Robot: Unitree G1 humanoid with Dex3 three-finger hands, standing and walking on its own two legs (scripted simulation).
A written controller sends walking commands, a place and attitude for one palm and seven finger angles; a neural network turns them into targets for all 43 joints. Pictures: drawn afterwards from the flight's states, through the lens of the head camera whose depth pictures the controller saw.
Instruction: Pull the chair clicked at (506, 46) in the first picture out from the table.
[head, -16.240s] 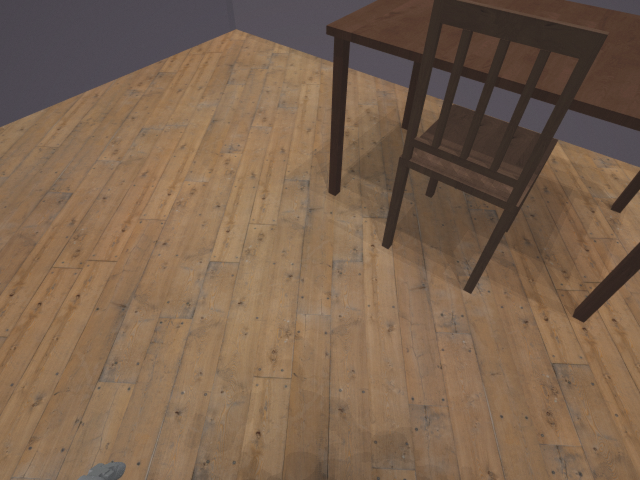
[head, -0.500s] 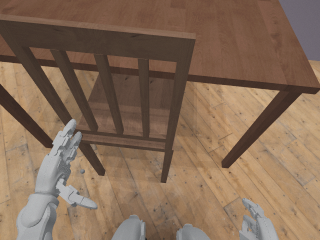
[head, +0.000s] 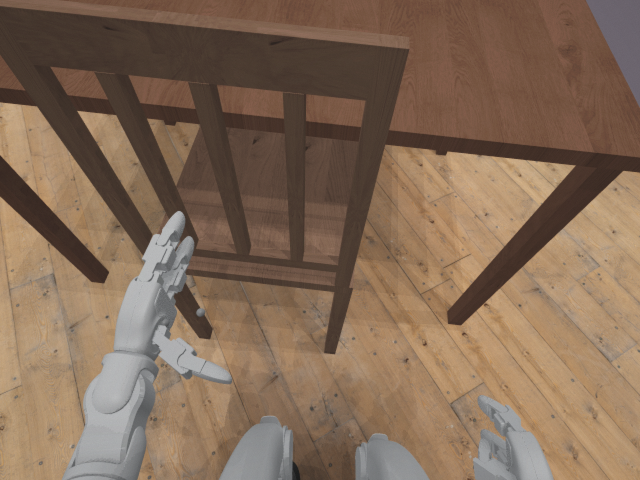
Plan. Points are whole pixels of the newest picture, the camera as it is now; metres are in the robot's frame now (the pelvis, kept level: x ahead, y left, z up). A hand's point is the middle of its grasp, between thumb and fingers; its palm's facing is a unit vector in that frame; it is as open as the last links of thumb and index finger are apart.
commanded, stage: aim the fingers beside a spindle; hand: left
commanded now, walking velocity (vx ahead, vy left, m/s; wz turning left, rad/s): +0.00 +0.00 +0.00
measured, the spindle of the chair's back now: (228, 187) +0.48 +0.14 +0.04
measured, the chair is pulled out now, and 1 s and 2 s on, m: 0.00 0.00 0.00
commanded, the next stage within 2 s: push the fingers through the gap in 1.04 s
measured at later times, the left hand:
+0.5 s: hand (226, 299) +0.33 +0.13 +0.01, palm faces -0.08 -1.00 -0.04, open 16.9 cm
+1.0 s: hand (220, 298) +0.33 +0.14 +0.01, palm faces -0.07 -1.00 -0.05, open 16.9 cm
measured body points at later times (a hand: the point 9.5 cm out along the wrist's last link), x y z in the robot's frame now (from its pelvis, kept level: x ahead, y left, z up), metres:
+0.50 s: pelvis +0.00 -0.01 -0.01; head +0.10 +0.00 +0.43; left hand +0.33 +0.18 +0.01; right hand +0.13 -0.26 -0.12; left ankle +0.04 +0.06 -0.64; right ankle +0.00 -0.10 -0.64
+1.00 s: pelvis +0.00 -0.02 -0.01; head +0.10 -0.01 +0.43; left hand +0.33 +0.19 +0.02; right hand +0.15 -0.27 -0.12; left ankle +0.04 +0.06 -0.64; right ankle +0.00 -0.10 -0.64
